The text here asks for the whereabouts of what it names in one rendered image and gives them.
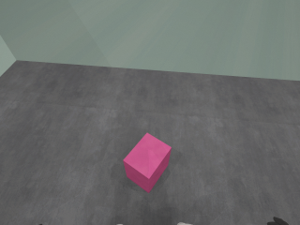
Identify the carton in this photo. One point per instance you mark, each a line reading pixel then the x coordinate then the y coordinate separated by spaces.
pixel 147 161

